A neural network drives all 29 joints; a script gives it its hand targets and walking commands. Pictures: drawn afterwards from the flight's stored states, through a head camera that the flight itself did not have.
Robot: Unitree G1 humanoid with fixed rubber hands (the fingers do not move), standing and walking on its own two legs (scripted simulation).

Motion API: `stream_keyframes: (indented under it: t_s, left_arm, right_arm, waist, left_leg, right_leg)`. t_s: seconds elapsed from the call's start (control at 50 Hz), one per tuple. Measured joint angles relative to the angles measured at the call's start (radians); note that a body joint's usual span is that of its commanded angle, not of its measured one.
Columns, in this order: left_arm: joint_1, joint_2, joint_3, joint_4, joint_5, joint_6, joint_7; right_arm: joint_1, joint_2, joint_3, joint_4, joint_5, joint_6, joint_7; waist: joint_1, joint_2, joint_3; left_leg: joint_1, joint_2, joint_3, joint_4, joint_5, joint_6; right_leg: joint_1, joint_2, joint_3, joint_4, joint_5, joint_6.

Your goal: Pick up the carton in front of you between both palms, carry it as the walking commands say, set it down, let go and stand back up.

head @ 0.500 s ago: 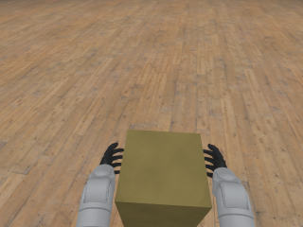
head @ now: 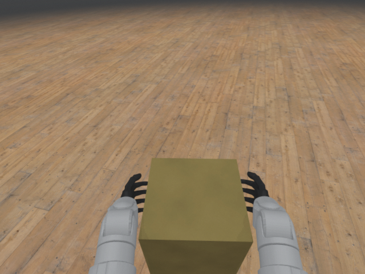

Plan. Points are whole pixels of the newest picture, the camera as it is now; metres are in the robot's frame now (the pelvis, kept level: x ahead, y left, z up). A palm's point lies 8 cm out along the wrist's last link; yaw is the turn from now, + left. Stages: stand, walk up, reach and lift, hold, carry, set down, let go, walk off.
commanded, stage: hold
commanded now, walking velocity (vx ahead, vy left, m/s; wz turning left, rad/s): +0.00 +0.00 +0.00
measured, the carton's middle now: (193, 220) +0.30 +0.00 -0.03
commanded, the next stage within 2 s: set down in 0.22 s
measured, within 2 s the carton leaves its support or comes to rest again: neither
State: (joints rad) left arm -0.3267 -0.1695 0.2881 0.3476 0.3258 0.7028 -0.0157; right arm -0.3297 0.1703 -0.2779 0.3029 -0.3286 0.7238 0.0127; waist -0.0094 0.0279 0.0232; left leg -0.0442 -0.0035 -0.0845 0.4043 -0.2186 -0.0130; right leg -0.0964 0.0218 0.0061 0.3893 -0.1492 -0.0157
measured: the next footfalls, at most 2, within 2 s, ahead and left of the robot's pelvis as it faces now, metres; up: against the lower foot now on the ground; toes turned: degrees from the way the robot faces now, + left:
none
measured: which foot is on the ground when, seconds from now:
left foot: down 0.00-1.00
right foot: down 0.00-1.00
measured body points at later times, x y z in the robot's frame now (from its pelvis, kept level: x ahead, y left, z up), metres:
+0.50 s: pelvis +0.02 +0.01 +0.00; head +0.00 +0.00 +0.45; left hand +0.35 +0.15 +0.02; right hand +0.34 -0.15 +0.02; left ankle +0.02 +0.14 -0.74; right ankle +0.05 -0.11 -0.74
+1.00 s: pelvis -0.03 +0.02 -0.10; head +0.19 +0.00 +0.30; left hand +0.39 +0.12 -0.18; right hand +0.36 -0.18 -0.18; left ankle +0.02 +0.14 -0.74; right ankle +0.05 -0.11 -0.74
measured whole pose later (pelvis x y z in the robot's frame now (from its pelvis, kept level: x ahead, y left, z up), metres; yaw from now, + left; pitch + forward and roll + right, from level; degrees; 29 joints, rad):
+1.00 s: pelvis -0.03 +0.02 -0.10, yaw +0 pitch +33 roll +1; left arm -0.62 -0.13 0.36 0.55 0.20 0.16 0.08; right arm -0.61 0.13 -0.46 0.47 -0.25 0.18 0.02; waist -0.07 0.04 -0.09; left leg -1.24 -0.09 -0.08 1.06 -0.38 -0.01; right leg -1.30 0.03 0.09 1.03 -0.30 0.03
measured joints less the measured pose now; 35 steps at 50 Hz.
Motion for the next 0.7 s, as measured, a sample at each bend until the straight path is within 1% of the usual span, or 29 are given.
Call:
stream_keyframes:
  t_s: [0.14,0.3,0.36,0.4,0.5,0.58,0.64,0.7]
  left_arm:
    - [-0.003,-0.001,0.009,0.004,0.004,0.001,-0.001]
    - [0.0,0.0,0.0,-0.006,0.0,0.006,0.007]
    - [-0.015,-0.005,0.011,0.01,0.005,-0.003,0.01]
    - [-0.038,-0.012,0.033,0.037,0.017,-0.018,0.012]
    - [-0.115,-0.042,0.127,0.124,0.065,-0.096,0.01]
    - [-0.164,-0.061,0.179,0.171,0.105,-0.191,0.012]
    - [-0.176,-0.065,0.186,0.187,0.112,-0.28,0.019]
    - [-0.172,-0.061,0.172,0.191,0.086,-0.378,0.037]
  right_arm:
    - [-0.007,0.002,-0.003,0.008,0.0,0.0,0.0]
    - [-0.004,0.001,0.003,0.002,0.004,-0.002,-0.004]
    - [-0.02,0.006,-0.017,0.018,-0.007,-0.015,-0.001]
    - [-0.043,0.014,-0.048,0.044,-0.025,-0.033,0.002]
    - [-0.122,0.027,-0.155,0.128,-0.083,-0.11,0.029]
    - [-0.174,0.022,-0.21,0.175,-0.121,-0.201,0.052]
    - [-0.187,0.015,-0.221,0.192,-0.125,-0.29,0.059]
    - [-0.187,0.005,-0.216,0.201,-0.101,-0.388,0.058]
  waist:
    - [-0.002,0.002,-0.006]
    - [-0.003,0.002,-0.007]
    - [-0.005,0.002,-0.003]
    - [-0.008,0.002,0.001]
    - [-0.022,0.006,0.017]
    - [-0.034,0.008,0.032]
    - [-0.041,0.008,0.042]
    - [-0.046,0.008,0.052]
  left_leg:
    - [0.003,-0.001,-0.023,-0.001,-0.005,-0.004]
    - [0.008,-0.006,-0.028,-0.013,-0.008,-0.006]
    - [0.003,-0.01,-0.025,-0.01,-0.012,-0.002]
    - [-0.009,-0.013,-0.022,0.002,-0.018,0.001]
    - [-0.09,-0.024,-0.013,0.069,-0.046,0.009]
    - [-0.213,-0.035,-0.002,0.136,-0.064,0.015]
    - [-0.336,-0.042,0.008,0.184,-0.069,0.018]
    - [-0.476,-0.049,0.015,0.236,-0.071,0.019]
  right_leg:
    - [0.006,0.009,-0.002,-0.005,-0.005,-0.006]
    - [0.012,0.008,0.006,-0.018,-0.008,-0.001]
    - [0.007,0.005,0.011,-0.016,-0.011,0.003]
    - [-0.005,0.003,0.016,-0.006,-0.016,0.006]
    - [-0.085,-0.001,0.027,0.055,-0.039,0.015]
    - [-0.211,-0.005,0.041,0.121,-0.054,0.025]
    - [-0.336,-0.007,0.053,0.169,-0.057,0.032]
    - [-0.478,-0.008,0.063,0.22,-0.058,0.036]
